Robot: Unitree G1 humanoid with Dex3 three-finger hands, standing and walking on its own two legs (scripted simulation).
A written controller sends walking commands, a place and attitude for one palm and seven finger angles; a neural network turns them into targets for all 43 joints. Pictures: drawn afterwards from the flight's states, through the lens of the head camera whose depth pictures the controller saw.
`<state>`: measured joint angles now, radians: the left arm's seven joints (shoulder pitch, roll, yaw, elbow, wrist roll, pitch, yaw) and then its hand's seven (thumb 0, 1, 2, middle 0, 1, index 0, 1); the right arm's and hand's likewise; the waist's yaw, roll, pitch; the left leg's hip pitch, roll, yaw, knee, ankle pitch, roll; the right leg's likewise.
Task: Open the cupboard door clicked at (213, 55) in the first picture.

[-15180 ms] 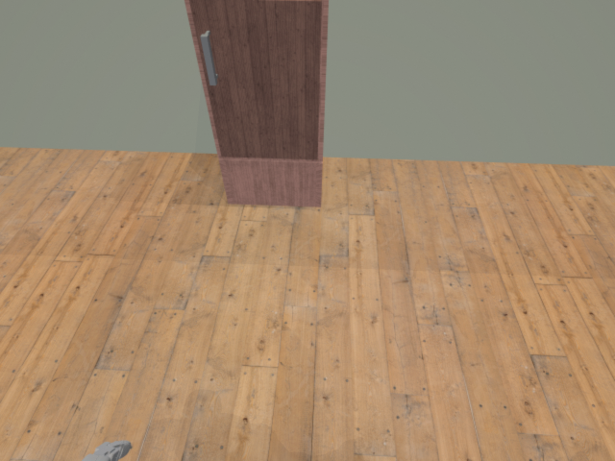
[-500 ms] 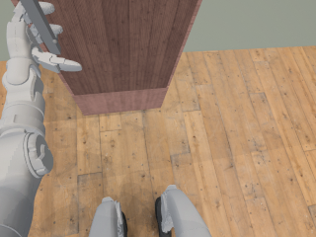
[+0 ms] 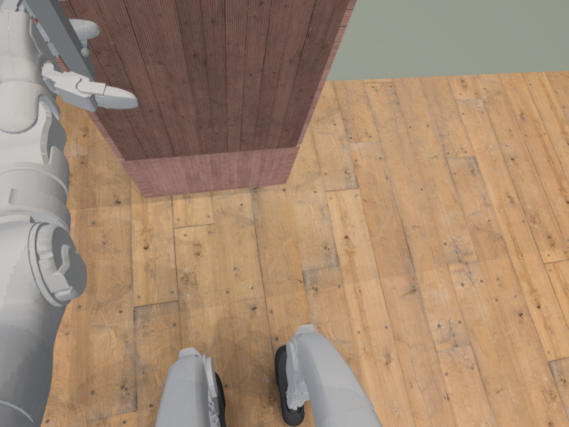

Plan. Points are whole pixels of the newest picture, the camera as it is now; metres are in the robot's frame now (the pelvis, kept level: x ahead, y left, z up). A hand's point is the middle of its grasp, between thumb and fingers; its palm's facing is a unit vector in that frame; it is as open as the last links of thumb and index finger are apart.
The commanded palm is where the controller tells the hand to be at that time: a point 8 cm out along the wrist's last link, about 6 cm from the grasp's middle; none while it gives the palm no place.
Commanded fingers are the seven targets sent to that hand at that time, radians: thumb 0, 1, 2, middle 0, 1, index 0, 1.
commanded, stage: close the thumb around the handle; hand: left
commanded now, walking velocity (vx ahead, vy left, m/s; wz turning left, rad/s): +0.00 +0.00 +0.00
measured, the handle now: (59, 15) +0.62 +0.19 +0.06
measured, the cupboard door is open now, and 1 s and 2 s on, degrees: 0 3 45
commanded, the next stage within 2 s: pull the door open along its arc in 0.66 s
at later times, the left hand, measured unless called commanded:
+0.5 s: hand (84, 56) +0.57 +0.17 +0.06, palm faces +0.03 -1.00 -0.03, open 6.9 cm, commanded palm +0.55 +0.19 +0.06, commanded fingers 0.00 0.90 0.90 -0.40 -1.35 -0.40 -1.35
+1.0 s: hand (86, 70) +0.55 +0.17 +0.06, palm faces +0.01 -1.00 -0.02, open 5.8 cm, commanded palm +0.50 +0.20 +0.06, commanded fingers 0.00 0.90 0.90 -0.40 -1.35 -0.40 -1.35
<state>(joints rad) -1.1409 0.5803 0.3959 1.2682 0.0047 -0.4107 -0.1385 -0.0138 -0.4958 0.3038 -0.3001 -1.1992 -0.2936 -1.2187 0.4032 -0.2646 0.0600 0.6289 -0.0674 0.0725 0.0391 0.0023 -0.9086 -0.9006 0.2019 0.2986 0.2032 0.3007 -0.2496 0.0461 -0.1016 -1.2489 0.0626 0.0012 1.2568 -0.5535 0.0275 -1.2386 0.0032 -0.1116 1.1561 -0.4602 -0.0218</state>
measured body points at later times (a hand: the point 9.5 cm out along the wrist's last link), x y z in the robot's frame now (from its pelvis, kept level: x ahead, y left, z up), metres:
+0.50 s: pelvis +0.01 +0.00 +0.01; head +0.20 +0.02 +0.42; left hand +0.56 +0.22 +0.06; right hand -0.02 -0.25 -0.10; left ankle +0.00 +0.10 -0.62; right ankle +0.03 -0.11 -0.62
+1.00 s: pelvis +0.01 +0.01 +0.01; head +0.19 +0.02 +0.43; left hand +0.54 +0.22 +0.06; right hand -0.01 -0.25 -0.10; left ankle +0.00 +0.10 -0.62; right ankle +0.03 -0.11 -0.62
